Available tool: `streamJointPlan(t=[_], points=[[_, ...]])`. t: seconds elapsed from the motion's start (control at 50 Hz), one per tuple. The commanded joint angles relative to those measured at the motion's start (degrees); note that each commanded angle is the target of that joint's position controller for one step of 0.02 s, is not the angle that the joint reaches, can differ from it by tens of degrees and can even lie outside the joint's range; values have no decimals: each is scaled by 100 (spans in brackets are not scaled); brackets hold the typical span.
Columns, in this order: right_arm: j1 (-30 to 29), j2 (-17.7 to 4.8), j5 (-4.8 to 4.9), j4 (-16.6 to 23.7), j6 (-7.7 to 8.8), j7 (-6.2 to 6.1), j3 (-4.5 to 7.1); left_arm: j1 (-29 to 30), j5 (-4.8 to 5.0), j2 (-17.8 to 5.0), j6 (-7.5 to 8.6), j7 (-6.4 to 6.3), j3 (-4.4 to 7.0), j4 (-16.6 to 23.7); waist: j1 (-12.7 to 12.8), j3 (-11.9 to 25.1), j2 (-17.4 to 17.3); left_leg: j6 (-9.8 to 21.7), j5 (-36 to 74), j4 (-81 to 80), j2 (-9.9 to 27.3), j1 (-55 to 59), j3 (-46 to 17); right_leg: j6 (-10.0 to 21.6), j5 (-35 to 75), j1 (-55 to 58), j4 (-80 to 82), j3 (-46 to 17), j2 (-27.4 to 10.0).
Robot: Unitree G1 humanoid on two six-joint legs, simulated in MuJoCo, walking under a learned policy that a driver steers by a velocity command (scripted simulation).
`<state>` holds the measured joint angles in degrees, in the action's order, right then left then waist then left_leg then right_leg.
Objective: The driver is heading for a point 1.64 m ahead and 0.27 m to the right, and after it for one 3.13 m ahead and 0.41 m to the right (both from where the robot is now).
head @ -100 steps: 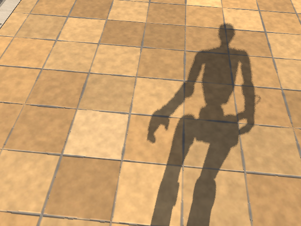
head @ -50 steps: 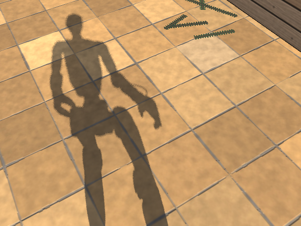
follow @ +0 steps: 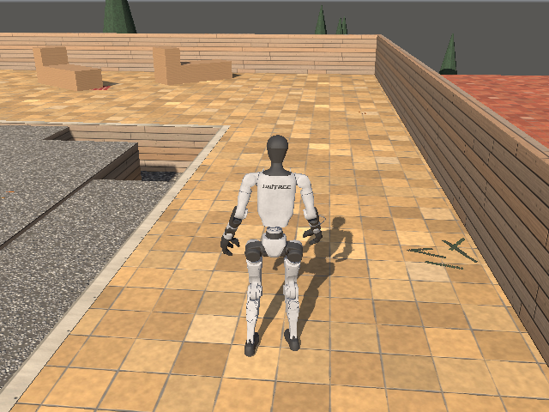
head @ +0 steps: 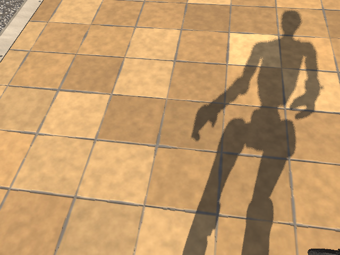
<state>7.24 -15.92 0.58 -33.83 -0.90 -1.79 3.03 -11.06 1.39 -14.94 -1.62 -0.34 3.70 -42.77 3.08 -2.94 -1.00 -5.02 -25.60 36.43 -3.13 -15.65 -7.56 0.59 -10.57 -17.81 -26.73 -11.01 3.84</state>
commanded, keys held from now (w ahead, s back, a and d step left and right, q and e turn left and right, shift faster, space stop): e+shift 0.20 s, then w+e+shift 0.20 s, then w+q+shift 0.60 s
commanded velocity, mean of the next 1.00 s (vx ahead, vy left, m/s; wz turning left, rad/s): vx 0.57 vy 0.00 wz -0.10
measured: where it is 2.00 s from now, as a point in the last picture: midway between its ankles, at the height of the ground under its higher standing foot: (241, 116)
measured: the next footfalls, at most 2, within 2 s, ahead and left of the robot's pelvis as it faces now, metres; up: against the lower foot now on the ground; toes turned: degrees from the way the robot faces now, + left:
left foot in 0.06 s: +0.01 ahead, +0.13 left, +0.00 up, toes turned -10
right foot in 0.56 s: +0.12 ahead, -0.26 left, +0.00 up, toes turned -27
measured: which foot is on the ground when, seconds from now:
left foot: up 0.00-0.04, down 0.06-0.58, up 0.60-1.00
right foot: down 0.00-0.06, up 0.08-0.54, down 0.56-1.00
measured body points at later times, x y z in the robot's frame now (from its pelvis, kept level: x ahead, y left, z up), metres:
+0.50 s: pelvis +0.06 -0.05 -0.01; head +0.08 -0.07 +0.44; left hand +0.37 +0.07 -0.07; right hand -0.05 -0.35 -0.12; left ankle -0.03 +0.14 -0.74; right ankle +0.06 -0.23 -0.71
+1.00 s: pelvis +0.35 -0.25 -0.04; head +0.36 -0.25 +0.41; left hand +0.37 +0.02 -0.17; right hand +0.50 -0.52 -0.12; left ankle +0.55 -0.22 -0.71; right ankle +0.09 -0.25 -0.73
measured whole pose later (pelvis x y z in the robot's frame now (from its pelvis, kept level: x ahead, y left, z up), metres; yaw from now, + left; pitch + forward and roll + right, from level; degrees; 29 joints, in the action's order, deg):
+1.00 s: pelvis +0.35 -0.25 -0.04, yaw -7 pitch -1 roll -1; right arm 7.5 -16.0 3.7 -38.2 2.2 4.3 2.9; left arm -26.1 -1.1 -14.2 3.8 -3.0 2.7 -48.4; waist 2.0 -2.0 -1.4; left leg 7.7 1.1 45.8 -0.6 -39.8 9.0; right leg -2.1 -27.2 17.6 -17.5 19.4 2.0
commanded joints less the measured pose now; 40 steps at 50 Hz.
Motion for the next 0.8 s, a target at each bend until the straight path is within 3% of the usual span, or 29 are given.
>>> streamJointPlan(t=[0.02, 0.04, 0.06, 0.08, 0.1, 0.12, 0.14, 0.16, 0.18, 0.2, 0.24, 0.28, 0.38, 0.42, 0.46, 0.5, 0.52, 0.54, 0.56, 0.58, 0.6, 0.62, 0.64, 0.66, 0.68, 0.7, 0.74, 0.8], points=[[378, -585, 61, 214, 188, -9, 265, 452, 144, -1253, 8, -101, 382, 546, -393, 865, 1267, 191, 774, -1379, -228, 148, 209, 908, 1370, 1139, 504, -1915, -1014], [566, -644, 52, 103, 210, 11, 305, 491, 184, -1179, -19, -142, 377, 588, -472, 978, 1187, 305, 1336, -1830, -78, 804, 216, 710, 1120, 732, 374, -1804, -873], [752, -836, -6, 49, 204, 0, 369, 430, 161, -994, -27, -170, 333, 625, -478, 1155, 890, 528, 1703, -1826, 511, 1655, -70, 433, 466, -40, -33, -1531, -651], [671, -1296, -197, 55, 146, -4, 474, 446, 113, -654, 17, -154, 247, 794, -339, 903, -805, 1230, 2666, -1855, 1669, 1902, -1250, 74, -1052, -1363, -1076, -454, 80], [323, -1124, -404, 164, 158, 34, 446, 195, 66, -943, 73, -120, 346, 762, -267, 773, -1377, 1895, 3795, -1878, 2569, 1514, -1833, -196, -2474, -1818, -2306, 109, 122], [44, -793, -379, 279, 187, 17, 339, 7, 33, -1264, 69, -89, 459, 635, -160, 673, -907, 1951, 4229, -1809, 2572, 1312, -1431, -346, -2322, -1820, -3284, 194, -218], [-204, -582, -301, 325, 200, -24, 281, -134, 57, -1256, 7, -80, 499, 515, -53, 621, -647, 1719, 4172, -1709, 2192, 1232, -867, -440, -2010, -1812, -3690, 304, -281], [-324, -528, -188, 319, 213, -55, 262, -225, 40, -1123, -72, -86, 477, 457, -33, 528, -581, 1549, 4187, -1609, 1912, 1292, -450, -548, -1636, -1981, -4004, 383, -349], [-300, -533, -112, 277, 219, -77, 253, -185, 24, -974, -120, -62, 424, 496, -90, 437, -639, 1509, 4504, -1556, 1816, 1325, -147, -640, -1373, -2167, -4165, 501, -466], [-190, -589, -112, 227, 201, -95, 269, -46, 33, -833, -135, -20, 360, 601, -184, 362, -654, 1535, 4653, -1584, 1714, 1288, 119, -716, -1182, -2223, -4081, 700, -537], [563, -735, -119, 42, 200, -106, 336, 514, 100, -729, -94, 95, 243, 917, -697, 475, -673, 1642, 1985, -2180, 1870, 1762, -45, -713, -740, -2635, -3693, 931, -799], [790, -934, -81, -36, 274, -81, 380, 834, 109, -791, -31, 198, 216, 1157, -880, 320, -752, 1630, 196, -2632, 2100, 2027, -371, -611, -705, -2987, -3377, 953, -922], [995, -1146, -62, -230, 491, 52, 464, 1094, 97, -677, 158, 320, 134, 1377, -906, -90, -549, 1443, 96, -2957, 2312, 2305, 187, -281, -492, -3241, -2768, 1011, -1108], [1179, -1135, -33, -369, 547, 116, 463, 1246, 89, -502, 221, 342, 37, 1436, -940, -252, -421, 1433, 303, -3020, 2283, 2098, 483, -137, -498, -2997, -2446, 1036, -1116], [1267, -1095, 12, -527, 593, 206, 421, 1213, 89, -348, 311, 354, -60, 1417, -823, -401, -375, 1493, 557, -3145, 2214, 1651, 749, 33, -739, -2316, -1950, 1138, -980], [1247, -1234, 127, -664, 571, 272, 418, 1183, 71, -470, 377, 394, -65, 1417, -618, -540, -442, 1589, 921, -3143, 2226, 1207, 893, 218, -1144, -1488, -1416, 1421, -788], [1180, -1324, 191, -731, 556, 287, 405, 937, 62, -577, 412, 399, -25, 1344, -358, -471, -489, 1595, 1675, -2845, 2193, 923, 977, 320, -1152, -773, -1080, 1620, -610], [1024, -1354, 229, -785, 559, 282, 358, 145, 68, -776, 444, 376, 98, 1106, 209, -72, -414, 1475, 3076, -1955, 2033, 395, 1261, 434, -643, 643, -670, 1820, -344], [1059, -1208, 192, -815, 622, 278, 261, -1024, 41, -1184, 430, 306, 322, 750, 828, 696, -204, 1288, 4165, -460, 1677, -343, 1544, 553, -366, 2488, -792, 1730, -214], [923, -668, 35, -563, 696, 303, 68, -2212, -59, -1780, 431, 174, 475, 542, 1264, 1583, 890, 878, 1459, 2081, 1098, -2254, 1489, 938, -1527, 4537, -471, -148, -1603], [894, -394, 202, -312, 843, 243, -2, -2262, -167, -2011, 543, 147, 442, 676, 1008, 2321, 1610, 807, -673, 3815, 409, -3189, 333, 1289, -3573, 4514, 703, -2779, -2695], [622, -904, 426, -288, 888, 216, 142, -1824, -144, -1499, 636, 192, 289, 742, 1016, 1619, 846, 819, -153, 4406, 494, -3802, -220, 1147, -3867, 3827, 1156, -2782, -2814], [529, -830, 429, -220, 859, 223, 136, -1590, -80, -1224, 654, 202, 188, 634, 722, 891, 949, 833, 343, 4424, 760, -4040, -101, 1018, -3295, 3150, 1175, -1965, -2730], [624, -763, 296, -288, 795, 219, 127, -1228, -78, -994, 660, 213, 119, 573, 402, 480, 901, 788, 878, 4171, 1008, -3875, 7, 895, -2616, 2471, 1270, -1266, -2520], [842, -733, 200, -393, 700, 245, 151, -825, -152, -750, 687, 230, 56, 564, 43, 263, 1066, 744, 1351, 3967, 1218, -3513, 71, 756, -1913, 1866, 1358, -583, -2228], [1131, -619, 226, -559, 577, 295, 146, -551, -212, -528, 731, 234, 14, 551, -205, 132, 1112, 717, 1742, 3974, 1333, -3130, 86, 592, -1305, 1394, 1466, 29, -2000], [1300, -370, 278, -726, 376, 350, 106, -416, -202, -372, 847, 205, 27, 423, -387, -29, 740, 666, 2177, 4005, 1342, -2951, 112, 341, -73, 1096, 1690, 928, -1794], [997, -258, 276, -626, 299, 309, 78, -418, -277, -364, 913, 109, 43, 266, -457, -492, 580, 679, 2872, 3319, 1088, -2975, 185, 123, 1094, 850, 1991, 1926, -1453]])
